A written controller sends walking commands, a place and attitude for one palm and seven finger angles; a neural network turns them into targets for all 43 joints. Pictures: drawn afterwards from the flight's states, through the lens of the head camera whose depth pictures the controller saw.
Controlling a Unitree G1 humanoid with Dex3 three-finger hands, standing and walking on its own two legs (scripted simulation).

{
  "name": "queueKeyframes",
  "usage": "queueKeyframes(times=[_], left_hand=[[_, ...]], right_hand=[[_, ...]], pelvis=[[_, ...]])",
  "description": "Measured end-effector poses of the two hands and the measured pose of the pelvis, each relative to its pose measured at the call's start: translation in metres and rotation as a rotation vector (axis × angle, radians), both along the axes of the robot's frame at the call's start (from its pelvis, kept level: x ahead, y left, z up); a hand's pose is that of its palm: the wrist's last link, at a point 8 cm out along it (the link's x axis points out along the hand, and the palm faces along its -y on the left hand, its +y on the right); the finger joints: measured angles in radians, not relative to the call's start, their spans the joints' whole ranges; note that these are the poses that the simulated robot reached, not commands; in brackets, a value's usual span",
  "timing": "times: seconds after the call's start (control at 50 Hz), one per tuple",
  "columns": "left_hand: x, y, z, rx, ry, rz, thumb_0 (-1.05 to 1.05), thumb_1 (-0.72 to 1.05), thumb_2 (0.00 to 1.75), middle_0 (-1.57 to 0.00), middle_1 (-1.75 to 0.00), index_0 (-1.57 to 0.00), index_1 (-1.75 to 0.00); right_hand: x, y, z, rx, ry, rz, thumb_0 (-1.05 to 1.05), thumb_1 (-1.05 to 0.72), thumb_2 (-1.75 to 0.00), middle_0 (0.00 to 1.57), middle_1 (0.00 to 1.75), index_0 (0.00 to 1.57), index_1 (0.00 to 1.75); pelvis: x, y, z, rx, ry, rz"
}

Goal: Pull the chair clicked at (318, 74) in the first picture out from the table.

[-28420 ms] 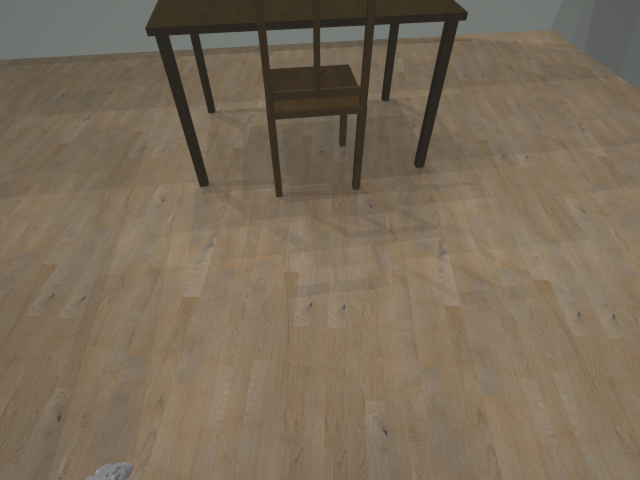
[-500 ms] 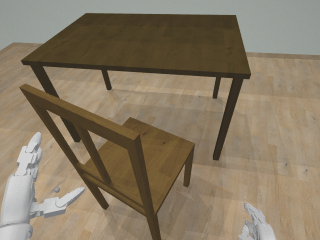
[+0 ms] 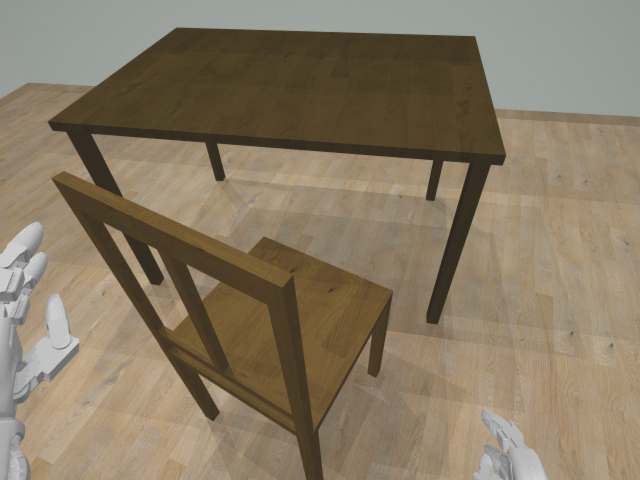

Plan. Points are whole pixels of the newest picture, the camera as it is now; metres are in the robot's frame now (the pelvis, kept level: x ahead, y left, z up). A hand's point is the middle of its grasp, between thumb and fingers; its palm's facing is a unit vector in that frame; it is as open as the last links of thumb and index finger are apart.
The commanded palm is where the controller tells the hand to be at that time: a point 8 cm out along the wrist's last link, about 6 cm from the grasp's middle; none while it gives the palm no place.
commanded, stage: draw the hand back to the body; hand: left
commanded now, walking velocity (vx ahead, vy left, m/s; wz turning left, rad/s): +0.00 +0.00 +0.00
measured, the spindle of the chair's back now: (199, 317) +0.37 +0.26 -0.07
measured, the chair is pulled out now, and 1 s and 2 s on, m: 0.41 0.41 0.41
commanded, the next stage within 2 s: step back with the hand held close in 0.14 s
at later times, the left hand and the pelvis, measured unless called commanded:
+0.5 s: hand (75, 337) +0.19 +0.26 +0.16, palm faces +0.39 -0.77 -0.50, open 7.4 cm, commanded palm +0.13 +0.30 +0.18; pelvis -0.02 +0.00 +0.00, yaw -2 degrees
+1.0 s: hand (59, 384) +0.15 +0.25 +0.16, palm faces +0.40 -0.77 -0.50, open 7.4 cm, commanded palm +0.08 +0.29 +0.18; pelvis -0.06 +0.00 -0.01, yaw -1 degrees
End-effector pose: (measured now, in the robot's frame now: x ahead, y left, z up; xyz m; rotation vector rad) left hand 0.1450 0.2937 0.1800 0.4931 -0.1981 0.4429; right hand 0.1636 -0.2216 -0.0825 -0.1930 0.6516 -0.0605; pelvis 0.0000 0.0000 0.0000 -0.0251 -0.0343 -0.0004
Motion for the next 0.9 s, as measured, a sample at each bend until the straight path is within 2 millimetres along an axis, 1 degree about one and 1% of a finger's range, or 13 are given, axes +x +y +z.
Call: queueKeyframes(times=[0.12, 0.28, 0.36, 0.4, 0.46, 0.52, 0.6, 0.68, 0.78, 0.9], left_hand=[[-0.004, 0.002, 0.001, 0.005, -0.003, -0.004, 0.01, 0.88, 0.9, -0.21, -0.3, -0.21, -0.3], [-0.006, 0.005, 0.003, 0.001, -0.03, 0.001, 0.01, 0.89, 0.9, -0.21, -0.3, -0.21, -0.3], [-0.002, 0.01, 0.014, 0.066, -0.072, -0.006, 0.02, 0.89, 0.9, -0.21, -0.3, -0.21, -0.3], [0.002, 0.011, 0.016, 0.088, -0.07, -0.014, 0.01, 0.89, 0.9, -0.21, -0.3, -0.21, -0.3], [0.007, 0.006, 0.01, 0.102, -0.028, -0.047, 0.01, 0.89, 0.9, -0.21, -0.3, -0.2, -0.3], [0.008, -0.002, 0.002, 0.111, 0.03, -0.094, 0.01, 0.89, 0.9, -0.21, -0.3, -0.2, -0.3], [0.002, -0.006, -0.002, 0.137, 0.062, -0.134, 0.01, 0.89, 0.9, -0.21, -0.3, -0.21, -0.3], [-0.01, -0.003, 0.003, 0.166, 0.037, -0.129, 0.01, 0.89, 0.9, -0.22, -0.3, -0.21, -0.3], [-0.024, 0.002, 0.009, 0.176, -0.018, -0.082, 0.01, 0.89, 0.9, -0.22, -0.3, -0.21, -0.3], [-0.032, -0.003, 0.002, 0.145, -0.043, -0.058, 0.01, 0.89, 0.9, -0.21, -0.3, -0.21, -0.3]], right_hand=[[-0.007, 0.001, 0.001, -0.006, 0.003, -0.006, 0.02, -0.91, -0.9, 0.2, 0.3, 0.2, 0.3], [-0.01, 0.005, 0.002, 0.004, -0.004, 0.0, 0.02, -0.91, -0.9, 0.2, 0.3, 0.2, 0.3], [-0.013, 0.005, 0.003, 0.003, 0.003, 0.0, 0.02, -0.91, -0.9, 0.2, 0.3, 0.2, 0.3], [-0.017, 0.003, 0.003, -0.001, 0.016, -0.009, 0.02, -0.91, -0.9, 0.2, 0.3, 0.2, 0.3], [-0.024, -0.002, 0.001, -0.012, 0.037, -0.034, 0.02, -0.91, -0.9, 0.2, 0.3, 0.2, 0.3], [-0.033, -0.009, -0.001, -0.025, 0.063, -0.071, 0.02, -0.91, -0.9, 0.2, 0.3, 0.2, 0.3], [-0.046, -0.018, -0.003, -0.046, 0.087, -0.114, 0.02, -0.91, -0.9, 0.2, 0.3, 0.2, 0.3], [-0.059, -0.021, -0.003, -0.063, 0.094, -0.131, 0.02, -0.91, -0.9, 0.2, 0.3, 0.2, 0.3], [-0.069, -0.022, -0.005, -0.065, 0.086, -0.129, 0.02, -0.91, -0.9, 0.2, 0.3, 0.2, 0.3], [-0.079, -0.022, -0.01, -0.058, 0.087, -0.108, 0.02, -0.91, -0.9, 0.2, 0.3, 0.2, 0.3]], pelvis=[[-0.002, 0.002, 0.0, -0.001, -0.013, -0.003], [-0.007, 0.002, 0.0, 0.003, -0.021, -0.006], [-0.012, 0.001, 0.0, 0.007, -0.007, -0.017], [-0.015, 0.001, 0.0, 0.009, 0.005, -0.025], [-0.019, 0.003, -0.001, 0.015, 0.021, -0.033], [-0.024, 0.005, -0.002, 0.021, 0.033, -0.037], [-0.031, 0.006, -0.005, 0.028, 0.039, -0.036], [-0.039, 0.006, -0.008, 0.033, 0.036, -0.037], [-0.048, 0.003, -0.011, 0.039, 0.027, -0.039], [-0.058, -0.001, -0.015, 0.038, 0.03, -0.033]])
